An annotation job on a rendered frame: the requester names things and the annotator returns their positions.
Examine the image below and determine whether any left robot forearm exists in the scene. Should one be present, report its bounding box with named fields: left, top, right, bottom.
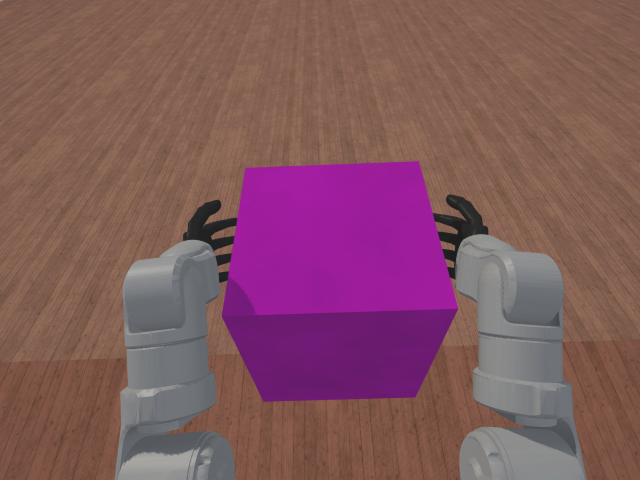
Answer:
left=115, top=240, right=221, bottom=480

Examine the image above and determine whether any left robot upper arm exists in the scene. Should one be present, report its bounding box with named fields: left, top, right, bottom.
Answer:
left=117, top=431, right=235, bottom=480

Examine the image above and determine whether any right robot upper arm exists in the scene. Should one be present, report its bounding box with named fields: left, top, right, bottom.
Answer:
left=459, top=427, right=585, bottom=480

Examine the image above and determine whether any carton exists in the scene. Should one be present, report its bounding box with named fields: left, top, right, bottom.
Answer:
left=222, top=161, right=458, bottom=402

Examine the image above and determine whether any robot left hand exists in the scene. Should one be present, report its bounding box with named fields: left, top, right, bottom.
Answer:
left=183, top=200, right=237, bottom=283

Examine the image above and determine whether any robot right hand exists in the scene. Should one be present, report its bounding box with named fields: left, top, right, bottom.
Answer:
left=433, top=195, right=488, bottom=279

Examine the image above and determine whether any right robot forearm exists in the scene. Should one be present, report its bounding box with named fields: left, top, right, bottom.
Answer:
left=455, top=234, right=587, bottom=480

